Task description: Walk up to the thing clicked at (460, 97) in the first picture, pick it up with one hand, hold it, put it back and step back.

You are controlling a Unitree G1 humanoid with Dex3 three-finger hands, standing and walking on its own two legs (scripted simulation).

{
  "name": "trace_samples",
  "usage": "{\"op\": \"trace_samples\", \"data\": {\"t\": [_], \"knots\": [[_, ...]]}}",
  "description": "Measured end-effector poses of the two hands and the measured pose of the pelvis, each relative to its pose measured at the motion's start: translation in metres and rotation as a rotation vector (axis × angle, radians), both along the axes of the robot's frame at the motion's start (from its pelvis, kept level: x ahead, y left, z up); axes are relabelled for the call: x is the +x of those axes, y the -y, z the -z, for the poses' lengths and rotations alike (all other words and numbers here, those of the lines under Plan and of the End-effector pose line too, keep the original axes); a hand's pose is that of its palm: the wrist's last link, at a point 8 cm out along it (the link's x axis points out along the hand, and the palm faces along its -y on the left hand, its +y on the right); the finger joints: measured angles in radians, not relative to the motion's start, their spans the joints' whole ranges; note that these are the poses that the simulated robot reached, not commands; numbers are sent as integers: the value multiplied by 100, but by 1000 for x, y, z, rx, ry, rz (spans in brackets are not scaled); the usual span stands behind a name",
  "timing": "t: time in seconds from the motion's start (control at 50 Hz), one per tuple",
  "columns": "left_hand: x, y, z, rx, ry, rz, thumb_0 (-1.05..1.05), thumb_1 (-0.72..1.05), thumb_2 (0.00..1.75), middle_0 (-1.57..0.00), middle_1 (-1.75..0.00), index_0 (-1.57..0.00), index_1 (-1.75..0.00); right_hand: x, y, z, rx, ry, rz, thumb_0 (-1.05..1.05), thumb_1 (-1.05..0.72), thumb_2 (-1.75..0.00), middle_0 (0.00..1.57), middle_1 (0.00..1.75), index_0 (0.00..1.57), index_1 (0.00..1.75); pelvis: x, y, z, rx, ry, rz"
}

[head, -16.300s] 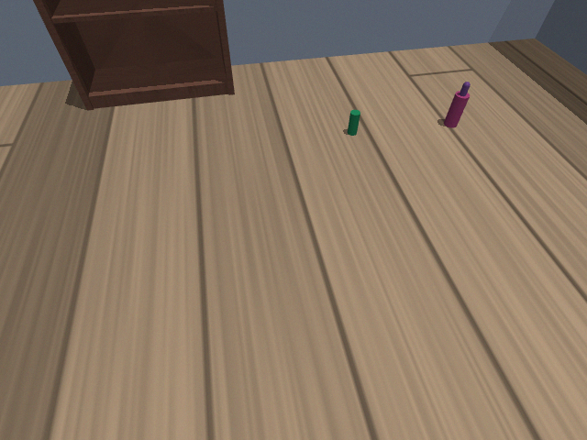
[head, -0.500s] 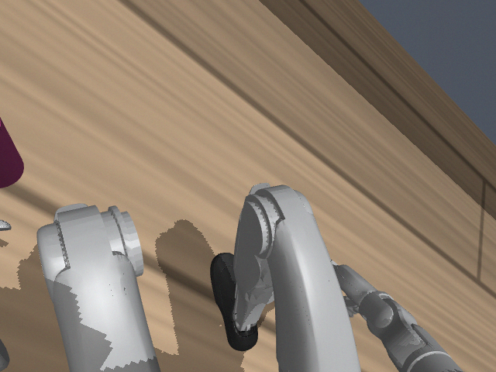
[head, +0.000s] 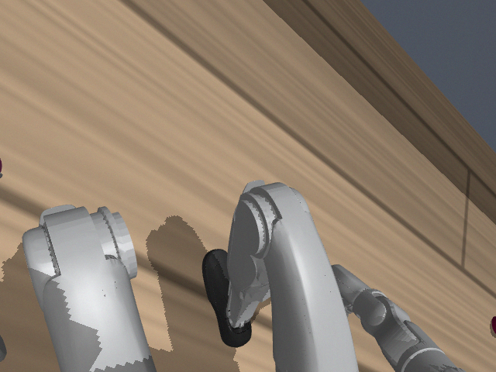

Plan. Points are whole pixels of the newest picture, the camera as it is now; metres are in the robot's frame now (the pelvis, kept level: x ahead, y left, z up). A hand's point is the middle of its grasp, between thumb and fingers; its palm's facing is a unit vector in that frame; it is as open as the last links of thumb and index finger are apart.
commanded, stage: close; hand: left
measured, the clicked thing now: out of the picture +0.43 +0.32 -0.15
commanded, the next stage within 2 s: settle in 0.42 s
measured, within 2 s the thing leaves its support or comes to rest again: leaves its support in 0.36 s
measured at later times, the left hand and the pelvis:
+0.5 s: hand out of the picture +0.41 +0.32 -0.14, palm faces +0.46 -0.89 -0.01, open 10.6 cm; pelvis +0.00 +0.00 +0.00, yaw -1 degrees
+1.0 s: hand out of the picture +0.40 +0.33 -0.08, palm faces +0.44 -0.90 -0.01, open 11.1 cm; pelvis +0.00 +0.00 +0.02, yaw +1 degrees
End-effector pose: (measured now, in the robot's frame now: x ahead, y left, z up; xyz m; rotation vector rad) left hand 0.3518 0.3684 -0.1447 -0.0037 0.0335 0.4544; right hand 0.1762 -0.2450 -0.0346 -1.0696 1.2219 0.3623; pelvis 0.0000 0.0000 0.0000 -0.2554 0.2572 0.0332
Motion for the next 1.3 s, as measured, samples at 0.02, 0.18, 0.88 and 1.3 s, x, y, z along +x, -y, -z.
{"op": "trace_samples", "data": {"t": [0.02, 0.18, 0.88, 1.3], "knots": [[2, 1, 0, -3, 0, 4, -1, -14, 35, -30, -29, -30, -30, 1, 0, 0, 1, 3, 0, 0, -88, -89, 20, 30, 21, 30, 0, 0, 0, -1, 1, 1], [5, 8, 1, -18, -13, -11, 0, 13, 49, -48, -43, -47, -44, 3, -2, -3, 7, 21, 3, 0, -87, -89, 20, 30, 21, 30, -2, 0, -1, -3, 7, 6], [16, 2, -38, 37, 49, -8, 6, -56, 87, -77, -113, -74, -112, -7, 7, 1, 37, 4, 95, 0, -89, -90, 20, 30, 21, 30, 0, 4, -10, 13, -44, 1], [-12, -14, -136, 56, 47, -20, 5, -61, 91, -76, -121, -73, -120, 23, -9, 7, 236, 104, 278, 0, -89, -90, 20, 30, 21, 30, 9, 9, -41, 62, -201, -50]]}}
